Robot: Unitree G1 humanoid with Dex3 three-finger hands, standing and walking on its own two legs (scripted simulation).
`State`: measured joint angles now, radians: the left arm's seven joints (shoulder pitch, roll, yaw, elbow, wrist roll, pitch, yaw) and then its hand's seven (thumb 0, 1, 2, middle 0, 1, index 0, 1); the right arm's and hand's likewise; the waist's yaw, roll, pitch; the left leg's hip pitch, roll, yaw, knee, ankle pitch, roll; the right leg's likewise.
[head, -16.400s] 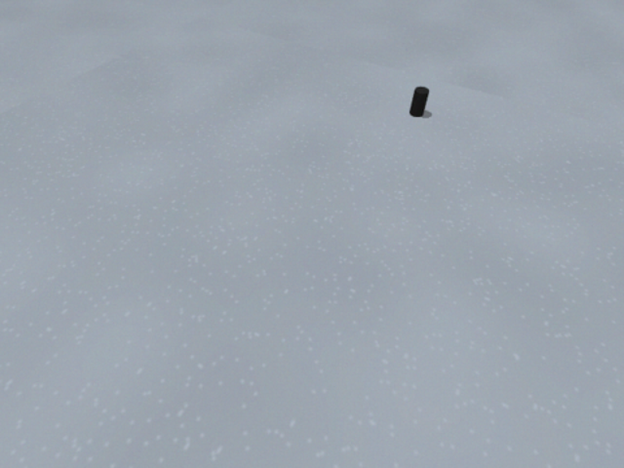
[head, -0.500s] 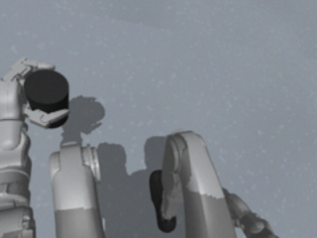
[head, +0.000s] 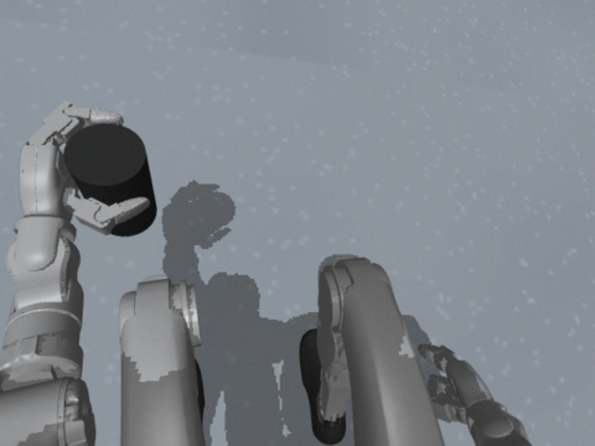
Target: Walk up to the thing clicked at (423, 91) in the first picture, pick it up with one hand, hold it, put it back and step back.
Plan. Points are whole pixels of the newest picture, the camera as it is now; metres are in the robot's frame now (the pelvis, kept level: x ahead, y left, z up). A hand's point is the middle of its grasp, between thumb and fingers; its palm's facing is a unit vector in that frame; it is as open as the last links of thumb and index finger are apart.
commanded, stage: settle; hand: left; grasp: from the side
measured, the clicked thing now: (118, 186) +0.44 +0.20 -0.08
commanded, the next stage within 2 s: lift in 0.36 s
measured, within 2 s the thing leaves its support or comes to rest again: neither
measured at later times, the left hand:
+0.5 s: hand (95, 165) +0.44 +0.21 -0.02, palm faces +0.03 -1.00 -0.05, open 11.5 cm
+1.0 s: hand (70, 161) +0.42 +0.20 +0.06, palm faces -0.01 -1.00 -0.05, open 11.5 cm
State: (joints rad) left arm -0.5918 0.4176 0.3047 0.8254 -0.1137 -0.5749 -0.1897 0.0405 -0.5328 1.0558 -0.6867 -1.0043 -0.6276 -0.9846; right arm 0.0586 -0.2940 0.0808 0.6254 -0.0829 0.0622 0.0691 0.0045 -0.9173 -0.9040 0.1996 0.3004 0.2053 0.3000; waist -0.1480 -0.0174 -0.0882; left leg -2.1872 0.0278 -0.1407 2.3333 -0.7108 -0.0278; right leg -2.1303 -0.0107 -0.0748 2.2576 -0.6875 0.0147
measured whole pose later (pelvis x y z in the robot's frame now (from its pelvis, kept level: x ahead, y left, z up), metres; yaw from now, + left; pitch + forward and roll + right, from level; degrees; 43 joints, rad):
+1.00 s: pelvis +0.00 +0.00 +0.07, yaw +3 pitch +34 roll -3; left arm -0.46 0.35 0.27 0.64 -0.16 -0.46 -0.25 0.04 -0.60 1.14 -0.68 -1.05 -0.62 -1.03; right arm 0.12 -0.27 0.02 0.61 -0.01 0.00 0.01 0.01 -0.93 -0.90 0.20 0.30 0.21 0.30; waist -0.11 0.01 -0.18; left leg -1.99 0.03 -0.07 2.09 -0.68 -0.02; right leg -1.96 -0.02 -0.03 2.05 -0.68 0.01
